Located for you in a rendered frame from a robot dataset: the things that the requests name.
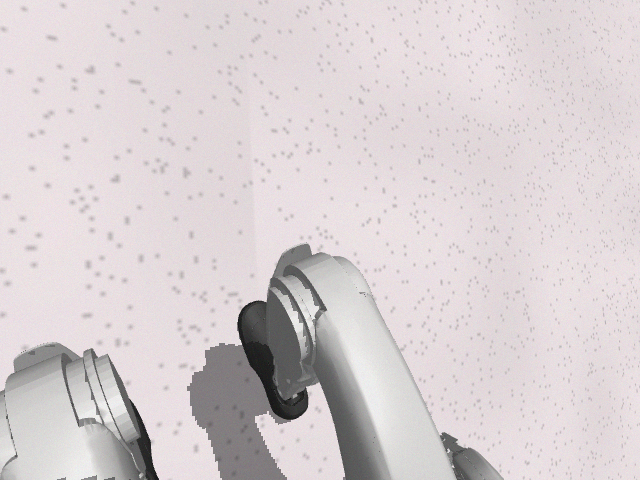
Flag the right robot hand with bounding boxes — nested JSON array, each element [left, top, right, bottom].
[[440, 432, 504, 480]]

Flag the left robot foot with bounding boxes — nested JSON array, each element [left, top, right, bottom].
[[129, 399, 159, 480]]

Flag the right robot foot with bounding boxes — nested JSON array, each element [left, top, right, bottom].
[[238, 301, 308, 420]]

